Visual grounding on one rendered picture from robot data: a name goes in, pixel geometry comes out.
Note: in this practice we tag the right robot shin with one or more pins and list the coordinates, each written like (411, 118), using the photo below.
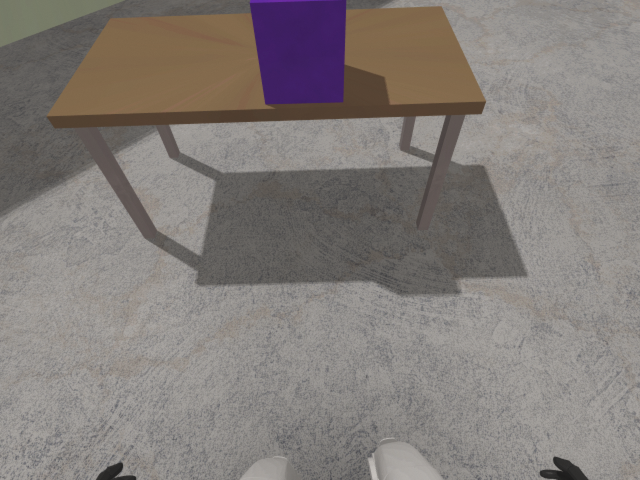
(387, 440)

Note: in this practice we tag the robot right hand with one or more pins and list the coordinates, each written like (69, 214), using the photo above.
(568, 471)

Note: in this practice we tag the carton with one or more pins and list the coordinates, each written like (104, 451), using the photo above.
(301, 49)

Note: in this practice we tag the robot right thigh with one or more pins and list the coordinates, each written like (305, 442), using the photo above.
(400, 461)

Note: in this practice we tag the table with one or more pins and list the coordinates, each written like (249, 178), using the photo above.
(195, 69)

